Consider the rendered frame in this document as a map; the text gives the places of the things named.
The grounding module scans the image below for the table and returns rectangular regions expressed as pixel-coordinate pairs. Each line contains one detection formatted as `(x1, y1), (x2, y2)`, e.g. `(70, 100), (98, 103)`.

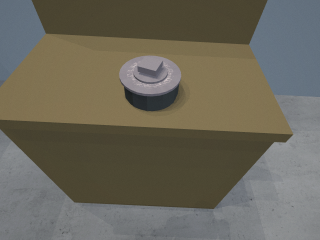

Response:
(0, 0), (294, 209)

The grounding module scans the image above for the pot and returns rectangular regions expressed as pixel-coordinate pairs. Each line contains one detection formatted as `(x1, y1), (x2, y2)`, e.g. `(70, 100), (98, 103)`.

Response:
(124, 85), (179, 111)

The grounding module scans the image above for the lid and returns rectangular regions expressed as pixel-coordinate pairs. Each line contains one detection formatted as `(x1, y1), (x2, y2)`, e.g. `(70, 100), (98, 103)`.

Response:
(119, 55), (181, 97)

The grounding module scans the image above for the knob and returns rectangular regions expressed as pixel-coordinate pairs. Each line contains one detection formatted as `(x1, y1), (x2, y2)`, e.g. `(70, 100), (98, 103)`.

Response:
(137, 56), (163, 77)

